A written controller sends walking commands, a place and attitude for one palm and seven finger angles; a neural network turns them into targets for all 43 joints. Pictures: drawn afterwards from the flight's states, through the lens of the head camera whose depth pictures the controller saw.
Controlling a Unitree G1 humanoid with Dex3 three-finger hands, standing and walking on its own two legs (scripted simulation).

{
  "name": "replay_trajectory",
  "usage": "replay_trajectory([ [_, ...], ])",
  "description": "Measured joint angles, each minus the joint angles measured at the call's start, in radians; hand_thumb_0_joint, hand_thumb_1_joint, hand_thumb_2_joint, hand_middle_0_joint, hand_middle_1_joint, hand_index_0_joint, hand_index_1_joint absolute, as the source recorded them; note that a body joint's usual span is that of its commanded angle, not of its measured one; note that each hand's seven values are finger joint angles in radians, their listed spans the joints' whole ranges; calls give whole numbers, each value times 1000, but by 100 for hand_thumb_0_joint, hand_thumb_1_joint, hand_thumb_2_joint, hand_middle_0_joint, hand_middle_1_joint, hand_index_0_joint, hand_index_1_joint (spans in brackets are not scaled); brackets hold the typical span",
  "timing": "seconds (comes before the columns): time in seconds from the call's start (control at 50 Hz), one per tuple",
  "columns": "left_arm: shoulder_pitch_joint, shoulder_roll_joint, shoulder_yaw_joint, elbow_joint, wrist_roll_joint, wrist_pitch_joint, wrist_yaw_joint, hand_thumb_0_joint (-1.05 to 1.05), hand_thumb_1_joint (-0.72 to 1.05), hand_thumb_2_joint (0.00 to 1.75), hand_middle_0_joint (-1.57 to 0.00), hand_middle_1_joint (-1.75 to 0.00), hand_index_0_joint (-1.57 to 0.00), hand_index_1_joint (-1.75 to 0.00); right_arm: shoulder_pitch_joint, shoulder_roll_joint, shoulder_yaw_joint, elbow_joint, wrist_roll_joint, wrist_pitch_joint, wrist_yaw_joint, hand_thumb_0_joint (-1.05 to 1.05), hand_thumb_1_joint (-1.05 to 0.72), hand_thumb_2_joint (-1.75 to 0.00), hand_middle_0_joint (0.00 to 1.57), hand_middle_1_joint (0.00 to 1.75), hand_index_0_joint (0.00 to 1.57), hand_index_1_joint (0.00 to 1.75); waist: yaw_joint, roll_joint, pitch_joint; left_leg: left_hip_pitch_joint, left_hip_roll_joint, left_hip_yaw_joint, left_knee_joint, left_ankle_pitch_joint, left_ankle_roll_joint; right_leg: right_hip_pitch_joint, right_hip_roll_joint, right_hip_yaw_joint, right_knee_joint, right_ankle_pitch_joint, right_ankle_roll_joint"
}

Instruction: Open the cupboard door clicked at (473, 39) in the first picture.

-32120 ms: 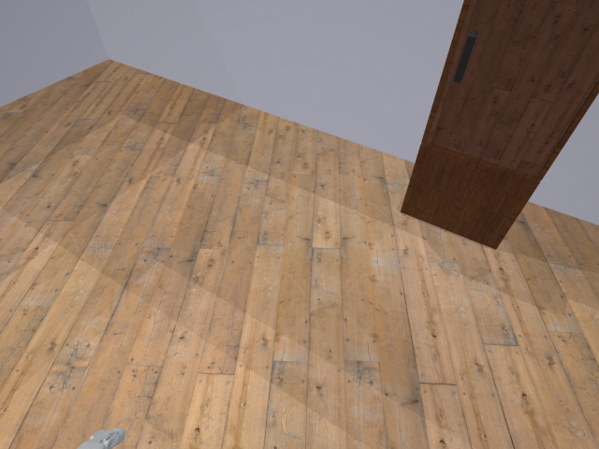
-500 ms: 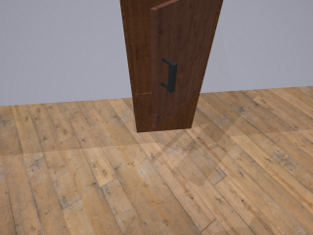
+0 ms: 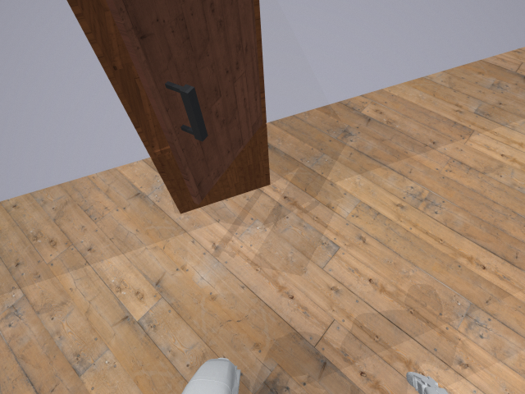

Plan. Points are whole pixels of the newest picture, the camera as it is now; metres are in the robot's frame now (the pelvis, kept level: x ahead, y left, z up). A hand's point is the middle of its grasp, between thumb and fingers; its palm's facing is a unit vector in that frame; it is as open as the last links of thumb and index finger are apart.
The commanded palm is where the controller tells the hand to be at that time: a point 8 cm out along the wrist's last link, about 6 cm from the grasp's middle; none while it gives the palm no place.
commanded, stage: walk to a spot facing it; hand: left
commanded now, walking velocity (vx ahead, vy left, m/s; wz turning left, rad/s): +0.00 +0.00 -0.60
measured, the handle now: (186, 111) +0.64 +0.23 +0.00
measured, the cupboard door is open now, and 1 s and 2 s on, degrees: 40 40 40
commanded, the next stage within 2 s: none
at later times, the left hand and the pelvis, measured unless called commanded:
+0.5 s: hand (127, 365) +0.16 +0.28 -0.18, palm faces -0.22 -0.95 -0.22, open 7.4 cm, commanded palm none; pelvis +0.04 +0.08 +0.00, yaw -18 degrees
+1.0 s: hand (214, 320) +0.24 +0.13 -0.15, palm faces -0.58 -0.77 -0.25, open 7.4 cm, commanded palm none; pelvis +0.04 +0.04 +0.00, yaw -37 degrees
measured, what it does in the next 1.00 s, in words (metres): steps on the spot, turning right: left foot, then right foot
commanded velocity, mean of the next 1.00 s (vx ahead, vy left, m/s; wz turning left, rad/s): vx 0.07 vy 0.00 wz -0.60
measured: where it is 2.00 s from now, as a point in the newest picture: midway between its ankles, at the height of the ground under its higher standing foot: (341, 334)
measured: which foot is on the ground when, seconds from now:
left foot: up 0.00-0.32, down 0.34-0.84, up 0.86-1.00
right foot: down 0.00-0.34, up 0.36-0.82, down 0.84-1.00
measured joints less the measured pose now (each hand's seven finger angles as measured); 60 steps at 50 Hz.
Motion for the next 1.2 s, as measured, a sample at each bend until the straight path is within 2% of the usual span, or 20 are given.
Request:
replay_trajectory([
  [0.08, 13, -8, -2, -14, 2, 1, -1, 0, 90, 90, -20, -30, -20, -30, -27, 0, 4, -16, 2, 3, -6, 1, -91, -90, 20, 30, 20, 30, 7, -1, -4, -12, -2, -29, -15, 3, -7, 14, 21, 34, -18, 7, 3],
  [0.2, 28, 2, -2, -31, 10, 7, -6, 0, 90, 89, -20, -30, -20, -30, -48, 17, 12, -42, 7, 0, -2, 1, -91, -90, 20, 30, 20, 30, 23, -27, -6, 2, -22, -29, -120, -32, -5, 13, 36, 97, -7, -2, 18],
  [0.28, 30, 24, 5, -35, 12, 19, -9, 0, 90, 89, -20, -30, -20, -30, -45, 36, 22, -66, 15, -16, 0, 1, -91, -90, 20, 30, 20, 30, 25, -52, -8, 61, -45, -23, -292, -32, 9, -1, 40, 145, 17, -17, 44],
  [0.32, 33, 39, 10, -36, 8, 26, -8, 0, 90, 89, -20, -30, -20, -30, -29, 42, 31, -78, 17, -31, 0, 1, -91, -90, 20, 30, 20, 30, 18, -59, -18, 132, -49, -18, -456, 44, 16, -19, 49, 167, 56, -40, 63],
  [0.34, 39, 43, 12, -39, 3, 31, -10, 0, 90, 89, -20, -30, -20, -30, -12, 37, 37, -87, 15, -43, 0, 1, -91, -90, 20, 30, 20, 30, 11, -46, -33, 169, -33, -22, -538, 68, 46, -41, 66, 163, 97, -62, 69],
  [0.38, 8, 71, 20, -31, 1, 41, -13, 0, 90, 89, -20, -30, -20, -30, 11, 49, 45, -86, 4, -51, -6, 0, -91, -90, 21, 30, 20, 30, 12, -72, -19, 172, -41, 10, -517, 54, 89, -106, 42, 110, 282, -216, 90],
  [0.42, -13, 95, 28, -38, 7, 44, -21, 0, 90, 90, -20, -30, -20, -30, 36, 59, 59, -86, -7, -44, -8, 0, -91, -90, 21, 30, 20, 30, 20, -87, -5, 199, -27, 48, -533, 59, 100, -175, 15, 43, 471, -262, 114],
  [0.46, -35, 112, 33, -46, 9, 42, -30, 0, 91, 90, -20, -30, -20, -30, 67, 62, 67, -87, -11, -42, -10, 0, -90, -90, 21, 30, 20, 30, 17, -84, 5, 227, -9, 73, -572, 78, 101, -228, -14, -6, 609, -244, 132],
  [0.54, -60, 128, 33, -64, 7, 45, -44, 0, 91, 90, -19, -30, -19, -30, 123, 55, 68, -73, -9, -42, -10, 1, -90, -90, 21, 30, 20, 30, 3, -67, 6, 269, 18, 128, -637, 100, 105, -275, -73, -43, 701, -166, 150],
  [0.62, -87, 127, 27, -66, 8, 54, -50, 0, 91, 90, -19, -30, -19, -30, 174, 45, 61, -52, -8, -46, -9, 1, -90, -90, 21, 30, 20, 30, -19, -56, -1, 292, 37, 186, -657, 97, 105, -260, -111, -61, 630, -133, 154],
  [0.68, -114, 115, 16, -63, 8, 58, -53, 0, 91, 90, -19, -30, -19, -30, 205, 34, 53, -37, -11, -47, -5, 1, -90, -90, 21, 30, 20, 30, -38, -46, 0, 303, 49, 228, -648, 83, 100, -213, -123, -88, 501, -147, 145],
  [0.78, -161, 82, -5, -71, 6, 52, -54, 0, 91, 90, -19, -30, -19, -30, 244, 8, 37, -14, -15, -40, 3, 1, -90, -90, 21, 30, 20, 30, -71, -22, 1, 302, 74, 298, -584, 35, 80, -109, -106, -137, 276, -163, 109],
  [0.82, -172, 70, -14, -83, 5, 41, -54, 0, 91, 90, -19, -30, -19, -30, 262, -4, 32, -9, -11, -36, 7, 1, -90, -90, 21, 30, 20, 30, -77, -11, -5, 289, 88, 321, -528, 2, 64, -45, -93, -154, 146, -81, 88],
  [0.84, -174, 62, -16, -89, 7, 29, -51, 0, 91, 90, -19, -30, -19, -30, 267, -11, 29, -4, -6, -30, 10, 1, -90, -90, 21, 30, 20, 30, -77, 1, -7, 270, 105, 321, -472, -19, 54, -27, -83, -154, 110, -46, 67],
  [0.86, -175, 52, -20, -90, 7, 18, -47, 0, 91, 90, -19, -30, -19, -30, 259, -19, 26, 7, -3, -19, 12, 1, -90, -90, 21, 30, 20, 30, -79, 18, -3, 237, 111, 283, -379, -88, 39, -30, -69, -150, 127, -57, 50],
  [0.9, -159, 36, -29, -93, 2, 5, -35, 0, 91, 90, -20, -30, -19, -30, 244, -23, 23, 21, -3, 5, 16, 1, -91, -90, 20, 30, 20, 30, -81, 27, -6, 156, 83, 180, -177, -160, 25, -21, -59, -135, 135, -87, 32],
  [0.96, -110, 19, -27, -87, 0, 2, -23, 0, 90, 90, -20, -30, -20, -30, 217, -14, 17, 23, -8, 12, 29, 1, -91, -90, 20, 30, 20, 30, -71, 17, -23, 64, 64, 104, -29, -75, 7, 24, -46, -97, 63, -66, 28],
  [1.08, -7, 4, -24, -44, 1, -18, -36, 0, 90, 89, -20, -30, -20, -30, 159, 7, 9, -13, -13, -19, 44, 1, -91, -90, 20, 30, 20, 30, -55, -3, -42, -26, 66, 38, -83, 68, -17, 97, -28, -34, -57, -25, 19],
  [1.2, 86, 0, -13, -4, 7, -36, -41, 0, 90, 89, -20, -30, -20, -30, 101, 14, 4, -31, -8, -41, 44, 1, -91, -90, 20, 30, 20, 30, -6, -17, -49, -32, 41, 28, -229, 72, -13, 151, -16, 15, -91, -57, 29],
])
